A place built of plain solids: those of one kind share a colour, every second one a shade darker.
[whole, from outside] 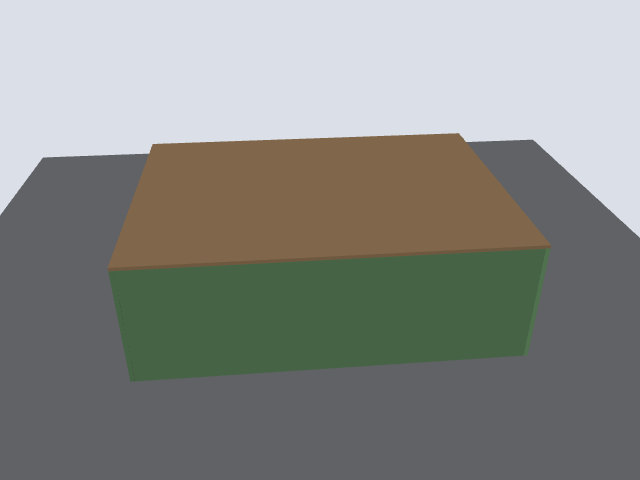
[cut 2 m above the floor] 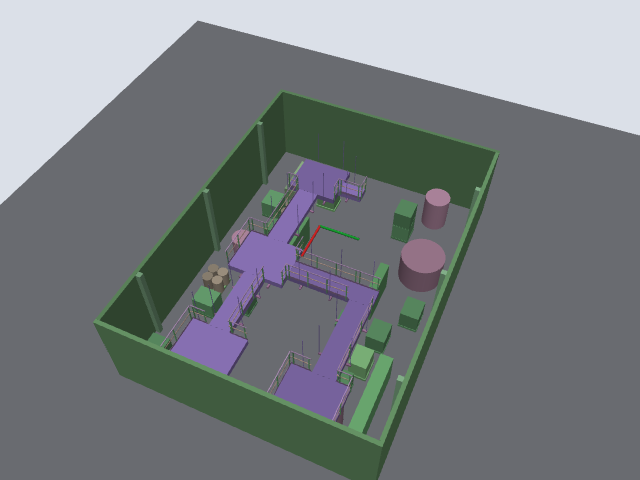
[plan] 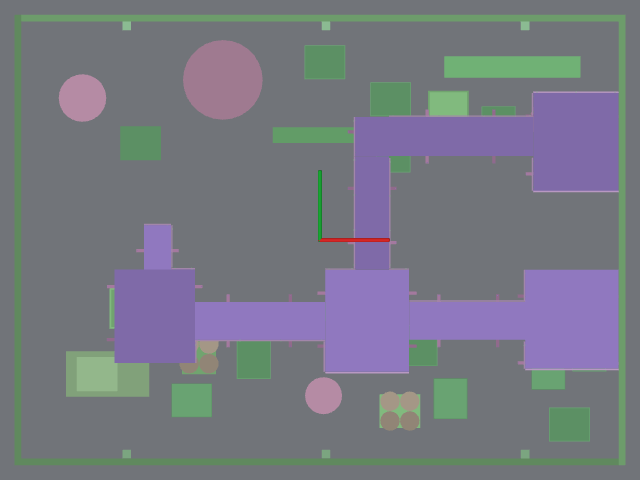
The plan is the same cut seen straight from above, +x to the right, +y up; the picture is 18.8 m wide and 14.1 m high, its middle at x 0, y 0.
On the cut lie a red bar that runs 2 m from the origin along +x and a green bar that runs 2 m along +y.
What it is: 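A plant hall; level steel catwalks 2.74 m over a floor that is never walked; the drop lies beside the walker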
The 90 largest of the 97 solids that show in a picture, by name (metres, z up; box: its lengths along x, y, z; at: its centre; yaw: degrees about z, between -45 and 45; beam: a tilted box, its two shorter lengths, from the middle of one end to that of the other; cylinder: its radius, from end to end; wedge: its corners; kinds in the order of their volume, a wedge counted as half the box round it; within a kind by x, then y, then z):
{
 "wall_1": {"box": [0.2, 13.23, 5.79], "at": [-8.88, 0.0, 2.84]},
 "wall_2": {"box": [17.55, 0.2, 5.79], "at": [0.0, -6.52, 2.84]},
 "wall_3": {"box": [17.55, 0.2, 5.79], "at": [0.0, 6.52, 2.84]},
 "wall_4": {"box": [0.2, 13.23, 5.79], "at": [8.87, 0.0, 2.84]},
 "roof_1": {"box": [17.95, 13.23, 0.16], "at": [0.0, 0.0, 5.82]},
 "tote_1": {"box": [1.2, 1.0, 0.19], "at": [-5.27, 2.84, 0.04]},
 "tote_2": {"box": [1.16, 0.96, 1.0], "at": [-5.27, 2.84, 0.64]},
 "tote_3": {"box": [1.16, 0.96, 1.0], "at": [-5.27, 2.84, 1.66]},
 "tote_4": {"box": [1.2, 1.0, 0.19], "at": [-3.77, -4.71, 0.04]},
 "tote_5": {"box": [1.16, 0.96, 1.0], "at": [-3.77, -4.71, 0.64]},
 "tote_6": {"box": [1.0, 1.2, 0.19], "at": [-1.95, -3.48, 0.04]},
 "tote_7": {"box": [0.96, 1.16, 1.0], "at": [-1.95, -3.48, 0.64]},
 "tote_8": {"box": [1.2, 1.0, 0.19], "at": [0.14, 5.22, 0.04]},
 "tote_9": {"box": [1.16, 0.96, 1.0], "at": [0.14, 5.22, 0.64]},
 "tote_10": {"box": [1.2, 1.0, 0.19], "at": [2.08, 4.13, 0.04]},
 "tote_11": {"box": [1.16, 0.96, 1.0], "at": [2.08, 4.13, 0.64]},
 "tote_12": {"box": [0.96, 1.16, 1.0], "at": [2.16, 2.58, 0.64]},
 "tote_13": {"box": [0.96, 1.16, 1.0], "at": [2.95, -3.1, 0.64]},
 "tote_14": {"box": [1.0, 1.2, 0.19], "at": [3.83, -4.66, 0.04]},
 "tote_15": {"box": [0.96, 1.16, 1.0], "at": [3.83, -4.66, 0.64]},
 "tote_16": {"box": [1.0, 1.2, 0.19], "at": [5.24, 3.33, 0.04]},
 "tote_17": {"box": [0.96, 1.16, 1.0], "at": [5.24, 3.33, 0.64]},
 "tote_18": {"box": [1.0, 1.2, 0.19], "at": [6.71, -3.8, 0.04]},
 "tote_19": {"box": [0.96, 1.16, 1.0], "at": [6.71, -3.8, 0.64]},
 "tote_20": {"box": [1.2, 1.0, 0.19], "at": [7.33, -5.42, 0.04]},
 "tote_21": {"box": [1.16, 0.96, 1.0], "at": [7.33, -5.42, 0.64]},
 "floor_1": {"box": [2.37, 2.75, 0.32], "at": [-4.86, -2.24, 2.59]},
 "floor_2": {"box": [0.8, 1.3, 0.32], "at": [-4.77, -0.22, 2.59]},
 "floor_3": {"box": [3.82, 1.11, 0.32], "at": [-1.76, -2.37, 2.59]},
 "floor_4": {"box": [2.47, 3.0, 0.32], "at": [1.38, -2.38, 2.59]},
 "floor_5": {"box": [0.99, 3.34, 0.32], "at": [1.53, 0.79, 2.59]},
 "floor_6": {"box": [0.99, 1.15, 0.32], "at": [1.53, 3.04, 2.59]},
 "floor_7": {"box": [4.24, 1.15, 0.32], "at": [4.15, 3.04, 2.59]},
 "floor_8": {"box": [3.41, 1.11, 0.32], "at": [4.32, -2.37, 2.59]},
 "floor_9": {"box": [2.74, 2.91, 0.32], "at": [7.4, -2.33, 2.59]},
 "floor_10": {"box": [2.51, 2.87, 0.32], "at": [7.52, 2.88, 2.59]},
 "tank_1": {"cylinder": 0.7, "from": [-6.98, 4.17, 0.0], "to": [-6.98, 4.17, 1.98]},
 "tank_2": {"cylinder": 1.17, "from": [-2.85, 4.7, 0.0], "to": [-2.85, 4.7, 1.68]},
 "tank_3": {"cylinder": 0.54, "from": [0.1, -4.57, 0.0], "to": [0.1, -4.57, 1.84]},
 "tank_4": {"cylinder": 0.7, "from": [6.86, 3.53, 0.0], "to": [6.86, 3.53, 1.84]},
 "cab_1": {"box": [3.2, 0.52, 1.89], "at": [-1.09, -2.12, 0.9]},
 "cab_2": {"box": [2.4, 0.47, 1.88], "at": [-0.19, 3.08, 0.89]},
 "cab_3": {"box": [4.0, 0.64, 1.89], "at": [5.65, 5.08, 0.9]},
 "mach_1": {"box": [1.2, 1.01, 0.46], "at": [-6.55, -3.94, 1.08]},
 "mach_2": {"box": [2.45, 1.34, 0.9], "at": [-6.24, -3.94, 0.4]},
 "pal_1": {"box": [1.0, 1.2, 0.19], "at": [-5.68, -2.01, 0.05]},
 "pal_2": {"box": [0.9, 1.1, 0.81], "at": [-5.68, -2.01, 0.55]},
 "pal_3": {"box": [1.0, 1.2, 0.19], "at": [-3.55, -3.35, 0.05]},
 "pal_4": {"box": [1.2, 1.0, 0.19], "at": [2.35, -5.03, 0.05]},
 "pal_5": {"box": [1.2, 1.0, 0.19], "at": [3.77, 3.89, 0.05]},
 "pal_6": {"box": [1.1, 0.9, 0.99], "at": [3.77, 3.89, 0.64]},
 "pier_1": {"box": [0.26, 0.26, 5.44], "at": [-5.67, -6.29, 2.67]},
 "pier_2": {"box": [0.26, 0.26, 5.44], "at": [-5.67, 6.29, 2.67]},
 "pier_3": {"box": [0.26, 0.26, 5.44], "at": [0.18, -6.29, 2.67]},
 "pier_4": {"box": [0.26, 0.26, 5.44], "at": [0.18, 6.29, 2.67]},
 "pier_5": {"box": [0.26, 0.26, 5.44], "at": [6.03, -6.29, 2.67]},
 "pier_6": {"box": [0.26, 0.26, 5.44], "at": [6.03, 6.29, 2.67]},
 "drum_1": {"cylinder": 0.28, "from": [-3.84, -3.63, 0.14], "to": [-3.84, -3.63, 1.02]},
 "drum_2": {"cylinder": 0.28, "from": [-3.26, -3.63, 0.14], "to": [-3.26, -3.63, 1.02]},
 "drum_3": {"cylinder": 0.28, "from": [-3.26, -3.06, 0.14], "to": [-3.26, -3.06, 1.02]},
 "drum_4": {"cylinder": 0.28, "from": [2.06, -5.32, 0.14], "to": [2.06, -5.32, 1.02]},
 "drum_5": {"cylinder": 0.28, "from": [2.06, -4.74, 0.14], "to": [2.06, -4.74, 1.02]},
 "drum_6": {"cylinder": 0.28, "from": [2.64, -5.32, 0.14], "to": [2.64, -5.32, 1.02]},
 "drum_7": {"cylinder": 0.28, "from": [2.64, -4.74, 0.14], "to": [2.64, -4.74, 1.02]},
 "beam_1": {"box": [2.81, 0.1, 0.1], "at": [-4.86, -1.37, 2.38]},
 "beam_2": {"box": [1.24, 0.1, 0.1], "at": [-4.77, -0.31, 2.38]},
 "beam_3": {"box": [0.1, 1.56, 0.1], "at": [-2.7, -2.37, 2.38]},
 "beam_4": {"box": [0.1, 1.56, 0.1], "at": [-0.87, -2.37, 2.38]},
 "beam_5": {"box": [2.91, 0.1, 0.1], "at": [1.38, -3.12, 2.38]},
 "beam_6": {"box": [2.91, 0.1, 0.1], "at": [1.38, -1.56, 2.38]},
 "beam_7": {"box": [0.1, 1.6, 0.1], "at": [3.15, 3.04, 2.38]},
 "beam_8": {"box": [0.1, 1.6, 0.1], "at": [5.11, 3.04, 2.38]},
 "rail_1": {"box": [3.82, 0.042, 0.042], "at": [-1.76, -2.96, 3.76]},
 "rail_2": {"box": [0.042, 3.29, 0.042], "at": [1.01, 0.82, 3.76]},
 "rail_3": {"box": [2.47, 0.042, 0.042], "at": [1.38, -3.9, 3.76]},
 "rail_4": {"box": [0.042, 3.24, 0.042], "at": [2.05, 0.79, 3.76]},
 "rail_5": {"box": [4.24, 0.042, 0.042], "at": [4.15, 3.64, 3.76]},
 "rail_6": {"box": [3.41, 0.042, 0.042], "at": [4.32, -1.79, 3.76]},
 "rail_7": {"box": [2.74, 0.042, 0.042], "at": [7.4, -3.81, 3.76]},
 "rail_8": {"box": [2.51, 0.042, 0.042], "at": [7.52, 1.42, 3.76]},
 "rail_9": {"box": [2.51, 0.042, 0.042], "at": [7.52, 4.34, 3.76]},
 "toe_1": {"box": [3.82, 0.012, 0.16], "at": [-1.76, -2.94, 2.78]},
 "toe_2": {"box": [0.012, 3.29, 0.16], "at": [1.03, 0.82, 2.78]},
 "toe_3": {"box": [2.47, 0.012, 0.16], "at": [1.38, -3.88, 2.78]},
 "toe_4": {"box": [0.012, 3.24, 0.16], "at": [2.03, 0.79, 2.78]},
 "toe_5": {"box": [4.24, 0.012, 0.16], "at": [4.15, 3.62, 2.78]},
 "toe_6": {"box": [3.41, 0.012, 0.16], "at": [4.32, -1.81, 2.78]},
 "toe_7": {"box": [2.74, 0.012, 0.16], "at": [7.4, -3.79, 2.78]},
 "knee_1": {"box": [3.82, 0.034, 0.034], "at": [-1.76, -2.96, 3.29]},
 "knee_2": {"box": [4.24, 0.034, 0.034], "at": [4.15, 3.64, 3.29]}
}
